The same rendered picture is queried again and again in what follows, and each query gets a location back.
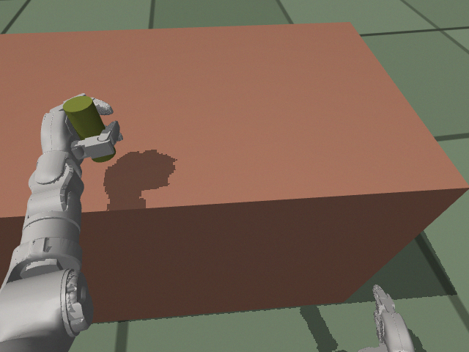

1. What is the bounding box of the left robot hand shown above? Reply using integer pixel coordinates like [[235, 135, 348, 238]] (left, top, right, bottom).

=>
[[40, 93, 123, 165]]

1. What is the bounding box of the left robot arm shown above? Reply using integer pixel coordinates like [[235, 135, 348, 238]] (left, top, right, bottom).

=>
[[0, 151, 94, 352]]

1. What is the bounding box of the right robot hand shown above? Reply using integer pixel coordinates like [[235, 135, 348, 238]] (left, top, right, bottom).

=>
[[358, 285, 415, 352]]

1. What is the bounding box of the can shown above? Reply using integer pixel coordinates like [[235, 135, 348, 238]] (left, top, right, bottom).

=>
[[63, 96, 116, 163]]

